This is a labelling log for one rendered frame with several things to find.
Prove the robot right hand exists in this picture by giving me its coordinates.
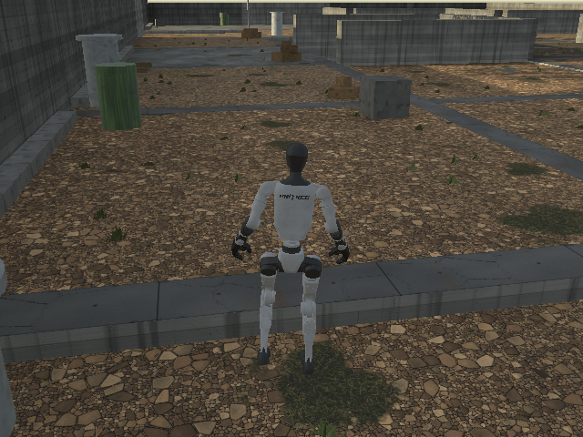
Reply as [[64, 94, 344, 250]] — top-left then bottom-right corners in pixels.
[[329, 246, 350, 264]]

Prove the right robot forearm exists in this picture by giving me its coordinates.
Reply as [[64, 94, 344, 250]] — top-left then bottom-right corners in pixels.
[[330, 219, 347, 250]]

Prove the left robot forearm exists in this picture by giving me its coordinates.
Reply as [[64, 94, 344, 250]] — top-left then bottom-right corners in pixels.
[[235, 215, 254, 246]]

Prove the right robot upper arm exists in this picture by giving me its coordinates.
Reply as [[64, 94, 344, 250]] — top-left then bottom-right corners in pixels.
[[314, 184, 339, 233]]

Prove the left robot upper arm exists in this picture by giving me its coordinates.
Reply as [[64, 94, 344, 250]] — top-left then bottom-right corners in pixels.
[[245, 181, 277, 230]]

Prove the left robot shin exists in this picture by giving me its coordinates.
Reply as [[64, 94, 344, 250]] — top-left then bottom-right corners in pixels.
[[260, 290, 272, 353]]

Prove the robot left hand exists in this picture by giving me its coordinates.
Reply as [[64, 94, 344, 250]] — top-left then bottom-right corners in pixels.
[[231, 239, 251, 260]]

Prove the robot head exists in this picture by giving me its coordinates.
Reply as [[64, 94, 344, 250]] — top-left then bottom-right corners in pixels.
[[280, 143, 311, 186]]

